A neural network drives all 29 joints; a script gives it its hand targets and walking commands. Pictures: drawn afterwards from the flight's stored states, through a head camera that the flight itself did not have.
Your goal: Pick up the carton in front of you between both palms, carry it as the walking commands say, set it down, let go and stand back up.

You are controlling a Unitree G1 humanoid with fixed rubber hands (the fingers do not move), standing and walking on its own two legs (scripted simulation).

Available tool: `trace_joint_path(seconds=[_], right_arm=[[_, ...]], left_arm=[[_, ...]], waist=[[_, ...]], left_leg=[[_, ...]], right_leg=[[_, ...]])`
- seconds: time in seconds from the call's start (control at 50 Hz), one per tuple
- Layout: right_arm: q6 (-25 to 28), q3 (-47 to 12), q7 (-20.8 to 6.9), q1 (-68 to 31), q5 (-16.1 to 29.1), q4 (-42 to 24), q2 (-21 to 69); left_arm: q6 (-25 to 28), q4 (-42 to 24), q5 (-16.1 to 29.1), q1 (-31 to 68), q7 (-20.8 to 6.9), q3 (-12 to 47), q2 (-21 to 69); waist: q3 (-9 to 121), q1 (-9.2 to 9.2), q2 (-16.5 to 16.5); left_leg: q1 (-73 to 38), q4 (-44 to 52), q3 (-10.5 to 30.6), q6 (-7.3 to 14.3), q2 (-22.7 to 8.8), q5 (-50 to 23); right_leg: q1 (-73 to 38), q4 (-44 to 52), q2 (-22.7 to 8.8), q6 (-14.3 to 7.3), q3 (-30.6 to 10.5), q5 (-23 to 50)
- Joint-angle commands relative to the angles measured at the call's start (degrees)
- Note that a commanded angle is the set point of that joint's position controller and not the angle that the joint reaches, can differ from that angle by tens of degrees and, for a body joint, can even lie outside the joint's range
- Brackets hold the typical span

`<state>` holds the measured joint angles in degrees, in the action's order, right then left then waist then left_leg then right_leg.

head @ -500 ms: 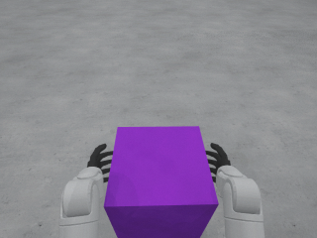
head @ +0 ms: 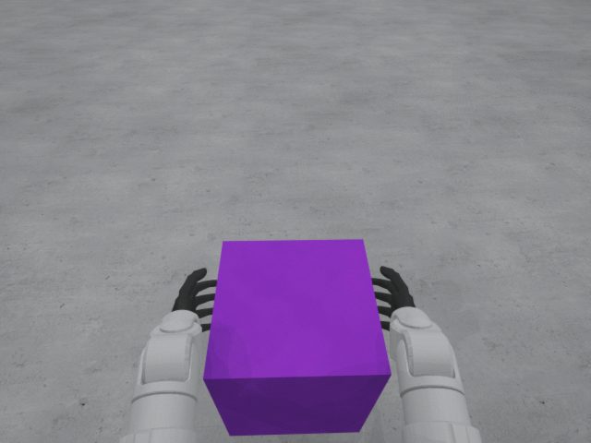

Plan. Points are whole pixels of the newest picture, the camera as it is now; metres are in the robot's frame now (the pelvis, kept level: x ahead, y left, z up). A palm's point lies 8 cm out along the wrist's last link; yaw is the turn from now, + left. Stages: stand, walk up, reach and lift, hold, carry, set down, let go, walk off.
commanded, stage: carry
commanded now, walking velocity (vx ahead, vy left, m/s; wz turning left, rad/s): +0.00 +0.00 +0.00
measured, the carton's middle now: (294, 341) +0.30 +0.00 -0.04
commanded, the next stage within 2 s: hold in 0.94 s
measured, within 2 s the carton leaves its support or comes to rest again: neither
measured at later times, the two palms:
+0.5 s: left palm (179, 322) +0.29 +0.16 +0.04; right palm (396, 318) +0.29 -0.14 +0.04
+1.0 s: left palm (170, 328) +0.28 +0.17 +0.04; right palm (390, 323) +0.28 -0.13 +0.04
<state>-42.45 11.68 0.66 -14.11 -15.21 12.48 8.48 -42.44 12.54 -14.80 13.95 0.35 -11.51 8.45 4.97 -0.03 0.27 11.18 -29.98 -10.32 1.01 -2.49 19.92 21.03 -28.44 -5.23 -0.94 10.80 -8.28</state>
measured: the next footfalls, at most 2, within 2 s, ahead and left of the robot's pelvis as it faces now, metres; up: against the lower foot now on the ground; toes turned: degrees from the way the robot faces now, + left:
none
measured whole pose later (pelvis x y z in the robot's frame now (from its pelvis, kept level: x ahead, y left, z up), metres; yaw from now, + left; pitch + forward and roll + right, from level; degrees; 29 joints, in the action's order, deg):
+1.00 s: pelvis -0.01 +0.02 +0.00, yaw +2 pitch -2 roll -1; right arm -41.8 10.8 1.3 -12.2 -14.0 7.8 8.1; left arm -40.6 10.6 -13.8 13.5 0.5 -10.0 8.4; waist -0.2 1.0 1.2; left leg 8.7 -29.7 -7.8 2.8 -1.1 19.2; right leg 16.7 -25.6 -3.5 0.0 4.3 -6.2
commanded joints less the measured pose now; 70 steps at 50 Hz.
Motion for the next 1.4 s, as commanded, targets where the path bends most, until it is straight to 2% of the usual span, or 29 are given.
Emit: trace_joint_path(seconds=[0.0, 0.08, 0.16, 0.24, 0.36, 0.92, 0.94, 0.96, 0.98, 1.0, 1.04, 1.06, 1.08, 1.1, 1.12, 1.18, 1.22, 1.26, 1.3, 1.34, 1.38], right_arm=[[5.5, -29.4, -12.3, -28.8, 12.9, -1.6, 49.9], [5.7, -31.5, -12.4, -28.1, 14.0, -2.9, 51.4], [3.2, -34.2, -12.2, -25.8, 15.9, -6.3, 51.1], [2.0, -33.3, -12.0, -24.5, 15.4, -6.2, 49.5], [2.2, -33.7, -12.0, -26.0, 15.9, -6.7, 49.9], [2.1, -33.4, -12.1, -25.8, 15.9, -6.1, 50.0], [2.0, -32.3, -12.3, -20.3, 15.8, -8.0, 50.4], [3.0, -32.3, -12.5, -21.8, 15.3, -10.7, 47.9], [3.3, -33.1, -12.5, -22.8, 15.5, -10.6, 48.9], [3.6, -33.9, -13.1, -23.8, 16.0, -11.0, 47.4], [4.2, -34.9, -13.6, -26.0, 16.7, -10.3, 49.1], [4.4, -35.1, -13.8, -26.8, 16.6, -9.7, 48.8], [4.6, -35.0, -13.7, -26.5, 16.2, -8.8, 49.6], [4.8, -34.1, -13.4, -26.5, 15.6, -7.8, 50.0], [4.8, -32.4, -13.0, -26.2, 14.5, -6.3, 50.3], [4.8, -25.6, -11.8, -28.1, 10.6, 0.6, 51.4], [5.5, -21.4, -11.6, -31.7, 8.4, 6.6, 52.9], [6.6, -18.3, -11.7, -36.1, 7.2, 11.8, 54.9], [8.1, -14.7, -11.5, -39.9, 5.6, 15.5, 54.9], [9.8, -10.0, -10.9, -42.3, 2.9, 18.1, 52.7], [12.1, -5.5, -9.7, -43.1, 0.2, 19.4, 48.6]], left_arm=[[5.6, -1.8, 12.7, 28.9, -12.0, 29.1, 50.1], [5.8, -3.0, 13.7, 28.1, -12.2, 31.2, 51.6], [3.4, -6.3, 15.4, 25.6, -11.9, 33.8, 51.2], [2.2, -6.4, 14.9, 24.5, -11.6, 32.9, 49.5], [2.4, -7.0, 15.6, 26.3, -11.7, 33.6, 50.1], [2.2, -6.6, 15.5, 25.9, -11.7, 33.6, 50.3], [2.9, -3.9, 14.5, 21.8, -12.0, 31.4, 51.3], [4.5, -4.8, 13.0, 20.9, -11.5, 30.3, 50.3], [5.2, -4.9, 12.3, 21.3, -11.1, 30.2, 50.3], [5.6, -3.1, 11.1, 19.3, -10.3, 28.0, 49.5], [6.1, -3.4, 10.8, 21.1, -10.3, 28.1, 49.8], [6.2, -2.7, 11.2, 22.0, -10.3, 28.4, 50.5], [6.2, -3.4, 12.2, 24.0, -10.8, 30.1, 51.2], [6.2, -4.0, 13.5, 26.8, -11.4, 31.5, 52.0], [6.2, -3.3, 14.3, 29.3, -12.1, 32.2, 52.0], [6.8, 3.1, 13.3, 36.4, -14.9, 30.2, 49.6], [8.4, 8.9, 11.6, 41.1, -16.7, 26.4, 48.8], [10.6, 15.3, 9.1, 44.5, -17.8, 21.1, 48.7], [12.9, 21.4, 5.3, 45.9, -18.0, 14.2, 47.3], [15.0, 26.4, 0.3, 46.2, -17.4, 6.9, 44.3], [17.1, 29.7, -3.9, 45.7, -16.3, 1.0, 40.5]], waist=[[13.6, 0.08, -0.4], [15.1, 0.12, -0.4], [15.8, 0.07, -0.4], [15.1, 0.0, -0.2], [14.1, 0.02, -0.2], [14.3, 0.06, 0.1], [4.7, -0.1, 6.4], [7.5, -0.33, 7.2], [8.9, -0.61, 4.6], [9.8, -1.91, 4.7], [10.1, -2.12, 2.0], [10.2, -2.26, 3.3], [8.9, -1.26, 2.0], [9.2, -0.28, 2.1], [8.4, 1.52, 1.7], [3.4, 5.59, 1.5], [0.5, 6.25, 1.0], [0.5, 4.94, 0.0], [0.7, 3.03, -1.2], [0.4, 1.66, -1.7], [0.5, 1.2, -1.6]], left_leg=[[2.2, 6.4, 6.3, 0.4, -6.6, -7.4], [1.3, 5.3, 6.2, 0.4, -6.6, -10.0], [0.9, 4.4, 6.0, 0.4, -6.7, -12.2], [1.3, 4.3, 5.9, 0.4, -6.7, -12.9], [2.0, 5.0, 6.1, 0.6, -6.8, -11.5], [2.1, 4.7, 6.0, 1.0, -6.9, -13.5], [7.4, 11.0, 17.6, 1.2, 2.9, -29.2], [1.6, 9.8, 18.5, 0.8, 2.7, -33.2], [-1.9, 9.3, 18.8, 0.5, 3.1, -36.6], [-8.3, 9.5, 17.7, 0.5, 4.0, -34.1], [-10.3, 10.1, 17.1, 0.0, 4.7, -31.6], [-10.1, 11.1, 16.6, -0.5, 4.9, -26.6], [-8.4, 11.3, 16.7, -0.9, 4.7, -25.4], [-6.6, 11.4, 16.8, -1.4, 4.7, -24.4], [-5.8, 11.2, 16.6, -1.5, 4.8, -22.4], [-2.0, 11.5, 15.2, -1.1, 5.8, -7.9], [2.7, 11.7, 14.8, -0.4, 6.2, 0.9], [7.1, 10.4, 14.6, 0.7, 6.9, 4.4], [11.4, 8.3, 14.4, 1.7, 7.3, 4.0], [15.1, 5.7, 14.3, 2.3, 7.7, 3.6], [18.0, 2.6, 14.2, 2.5, 8.3, 2.4]], right_leg=[[-10.7, 2.5, -4.9, -0.2, -6.3, 7.2], [-11.2, 1.8, -5.1, -0.3, -6.1, 9.5], [-11.3, 1.1, -5.2, -0.3, -5.9, 11.6], [-10.6, 0.9, -5.2, -0.3, -5.8, 11.9], [-10.0, 1.2, -5.0, 0.0, -5.8, 10.0], [-9.4, 0.8, -4.8, 0.7, -5.0, 9.5], [-26.9, 0.4, 12.0, -1.3, -13.2, 14.4], [-26.3, 2.0, 10.5, -1.5, -15.1, 16.1], [-24.9, 2.6, 11.1, -1.2, -15.0, 17.1], [-22.2, 4.1, 10.5, -0.1, -14.8, 16.8], [-20.4, 4.9, 11.8, 0.9, -14.0, 14.6], [-20.7, 5.3, 11.7, 1.0, -13.7, 12.0], [-20.9, 5.3, 12.5, 1.1, -13.5, 10.3], [-22.1, 5.4, 12.7, 0.7, -13.3, 9.1], [-21.9, 5.6, 12.7, 0.5, -13.3, 8.0], [-19.9, 6.5, 12.0, 0.4, -13.1, 1.4], [-20.0, 6.5, 11.7, 0.7, -13.1, -3.6], [-21.3, 5.9, 11.2, 1.2, -13.1, -6.8], [-21.6, 4.7, 10.8, 1.6, -13.6, -7.6], [-19.3, 3.1, 10.5, 2.0, -14.0, -8.1], [-15.2, 0.9, 10.4, 2.3, -14.3, -7.5]])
